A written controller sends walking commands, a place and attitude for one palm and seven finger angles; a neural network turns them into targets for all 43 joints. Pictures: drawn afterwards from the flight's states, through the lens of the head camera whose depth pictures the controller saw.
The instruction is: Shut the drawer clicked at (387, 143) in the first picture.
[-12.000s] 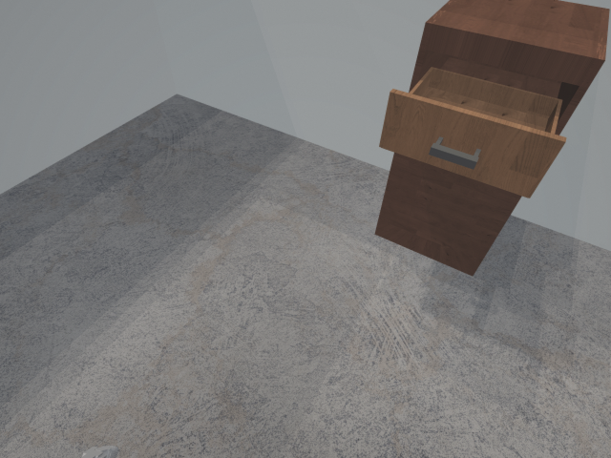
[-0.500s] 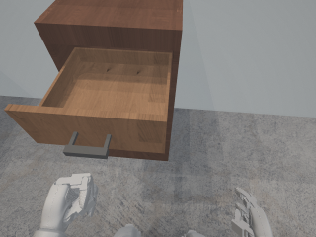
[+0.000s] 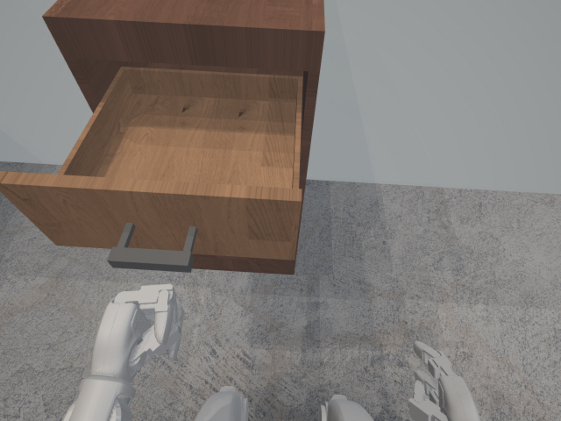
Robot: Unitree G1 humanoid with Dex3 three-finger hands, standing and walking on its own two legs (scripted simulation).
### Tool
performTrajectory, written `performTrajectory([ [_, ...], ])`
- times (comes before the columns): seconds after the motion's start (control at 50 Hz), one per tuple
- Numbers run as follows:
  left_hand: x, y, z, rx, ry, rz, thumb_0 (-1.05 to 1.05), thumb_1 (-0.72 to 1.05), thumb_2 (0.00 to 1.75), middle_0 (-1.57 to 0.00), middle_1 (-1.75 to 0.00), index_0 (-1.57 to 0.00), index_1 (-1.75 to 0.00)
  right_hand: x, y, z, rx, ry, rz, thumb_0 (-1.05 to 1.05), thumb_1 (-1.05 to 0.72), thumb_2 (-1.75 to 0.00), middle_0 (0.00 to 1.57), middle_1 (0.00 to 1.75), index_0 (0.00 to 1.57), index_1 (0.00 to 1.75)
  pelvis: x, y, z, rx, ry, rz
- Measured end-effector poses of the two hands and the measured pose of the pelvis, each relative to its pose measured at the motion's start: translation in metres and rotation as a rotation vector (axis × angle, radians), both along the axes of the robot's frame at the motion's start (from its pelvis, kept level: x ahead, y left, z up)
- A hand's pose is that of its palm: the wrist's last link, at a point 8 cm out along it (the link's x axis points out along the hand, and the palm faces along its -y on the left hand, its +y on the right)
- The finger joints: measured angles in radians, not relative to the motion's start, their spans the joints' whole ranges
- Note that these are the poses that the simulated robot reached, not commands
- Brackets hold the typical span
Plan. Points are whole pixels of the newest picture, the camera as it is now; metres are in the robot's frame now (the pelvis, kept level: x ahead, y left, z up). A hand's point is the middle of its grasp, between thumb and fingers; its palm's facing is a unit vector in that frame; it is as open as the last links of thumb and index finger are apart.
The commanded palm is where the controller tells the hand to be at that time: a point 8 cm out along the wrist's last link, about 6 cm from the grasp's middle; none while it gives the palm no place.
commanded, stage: bring the fist close to the handle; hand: left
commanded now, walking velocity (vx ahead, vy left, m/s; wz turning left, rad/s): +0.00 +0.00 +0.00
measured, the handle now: (156, 245) +0.34 +0.19 +0.05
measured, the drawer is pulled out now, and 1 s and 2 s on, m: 0.28 0.23 0.11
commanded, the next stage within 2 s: push the drawer shut in 0.14 s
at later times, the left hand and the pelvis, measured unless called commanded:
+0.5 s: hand (184, 312) +0.25 +0.13 +0.04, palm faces -0.06 -1.00 -0.05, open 3.3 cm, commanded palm +0.24 +0.19 +0.05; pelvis +0.00 +0.00 -0.01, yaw +0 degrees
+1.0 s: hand (189, 274) +0.31 +0.14 +0.04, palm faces -0.06 -1.00 -0.05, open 2.8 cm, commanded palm +0.31 +0.19 +0.05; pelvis -0.01 -0.01 +0.00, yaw +1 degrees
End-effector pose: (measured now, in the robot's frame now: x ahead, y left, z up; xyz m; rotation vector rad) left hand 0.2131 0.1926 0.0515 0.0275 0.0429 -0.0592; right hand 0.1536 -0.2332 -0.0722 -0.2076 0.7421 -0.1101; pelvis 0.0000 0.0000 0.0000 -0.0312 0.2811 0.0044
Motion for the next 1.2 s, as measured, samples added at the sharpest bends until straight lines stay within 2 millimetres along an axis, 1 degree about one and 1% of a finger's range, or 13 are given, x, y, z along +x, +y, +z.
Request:
performTrajectory([
  [0.1,-0.002,0.0,-0.005,0.003,0.004,0.006,0.01,0.9,0.9,-1.4,-1.6,-1.4,-1.6,0.003,0.001,0.0,-0.009,-0.005,0.012,0.02,-0.9,-0.9,0.2,0.3,0.21,0.3,-0.001,0.001,-0.002,-0.001,0.004,0.001],
  [0.3,0.0,-0.007,-0.001,0.002,-0.015,0.001,0.01,0.9,0.9,-1.4,-1.6,-1.4,-1.6,0.013,0.006,-0.001,0.003,-0.016,0.029,0.02,-0.9,-0.9,0.2,0.3,0.21,0.3,0.001,0.001,-0.004,-0.001,0.008,0.003],
  [0.38,0.004,-0.007,-0.002,0.016,-0.018,-0.001,0.01,0.9,0.9,-1.4,-1.6,-1.4,-1.6,0.015,0.007,-0.001,0.004,-0.014,0.037,0.02,-0.9,-0.9,0.2,0.3,0.21,0.3,0.001,0.0,-0.004,-0.001,0.009,0.005],
  [0.48,0.02,-0.004,-0.005,0.021,-0.026,0.001,0.01,0.9,0.9,-1.4,-1.6,-1.4,-1.6,0.015,0.004,-0.005,0.0,0.003,0.041,0.02,-0.9,-0.9,0.2,0.3,0.21,0.3,0.001,-0.003,-0.006,-0.002,0.013,0.008],
  [0.56,0.033,-0.004,-0.004,0.02,-0.029,-0.004,0.01,0.9,0.9,-1.4,-1.6,-1.4,-1.6,0.01,0.0,-0.007,-0.002,0.024,0.029,0.02,-0.9,-0.9,0.2,0.3,0.21,0.3,0.002,-0.004,-0.004,0.0,0.013,0.007],
  [0.68,0.036,-0.005,-0.004,0.019,-0.014,-0.002,0.0,0.89,0.93,-1.4,-1.6,-1.4,-1.6,0.003,-0.007,-0.007,-0.011,0.053,0.02,0.02,-0.9,-0.9,0.2,0.3,0.21,0.3,0.003,-0.006,0.0,0.003,0.009,0.009],
  [0.8,0.044,-0.003,-0.008,0.022,-0.036,-0.004,-0.04,0.85,0.95,-1.4,-1.6,-1.4,-1.6,-0.004,-0.013,-0.013,-0.029,0.085,0.022,0.02,-0.9,-0.9,0.2,0.3,0.21,0.3,-0.002,-0.008,-0.001,0.003,0.009,0.015],
  [1.0,0.078,-0.001,-0.009,0.023,-0.034,-0.006,-0.06,0.81,0.95,-1.4,-1.6,-1.4,-1.6,-0.015,-0.013,-0.017,-0.025,0.109,0.006,0.02,-0.9,-0.9,0.2,0.3,0.21,0.3,-0.012,-0.008,0.0,0.001,0.004,0.017],
  [1.2,0.109,-0.004,-0.007,0.019,-0.033,-0.003,-0.02,0.83,0.95,-1.4,-1.6,-1.4,-1.6,-0.037,-0.013,-0.018,-0.02,0.163,-0.023,0.01,-0.9,-0.9,0.2,0.3,0.21,0.3,-0.013,-0.004,0.003,0.005,0.007,0.007],
])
